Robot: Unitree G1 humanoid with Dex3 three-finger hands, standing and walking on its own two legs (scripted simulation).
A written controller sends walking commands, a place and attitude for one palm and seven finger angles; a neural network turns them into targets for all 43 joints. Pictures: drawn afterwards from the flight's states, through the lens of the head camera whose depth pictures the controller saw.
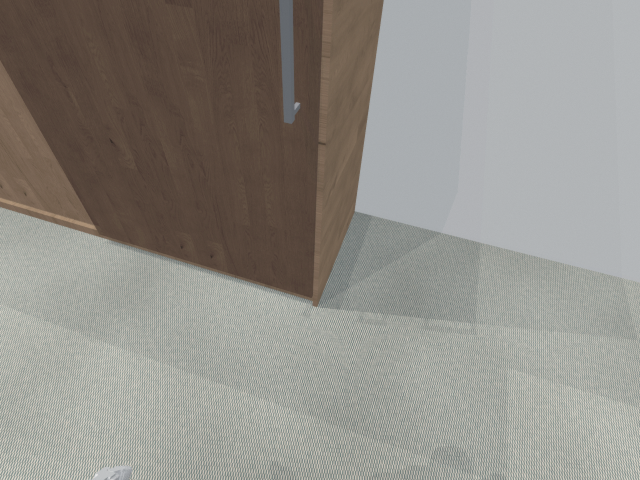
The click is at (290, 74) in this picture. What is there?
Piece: wardrobe's sliding door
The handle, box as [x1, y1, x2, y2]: [279, 0, 299, 123]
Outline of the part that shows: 279,0 284,121 291,123 294,119 294,114 299,108 299,103 293,103 292,0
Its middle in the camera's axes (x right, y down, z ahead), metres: -0.06 -0.37 +0.74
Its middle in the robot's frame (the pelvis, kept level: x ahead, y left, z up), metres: +0.82 +0.11 +0.18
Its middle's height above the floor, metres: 0.95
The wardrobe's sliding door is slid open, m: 0.00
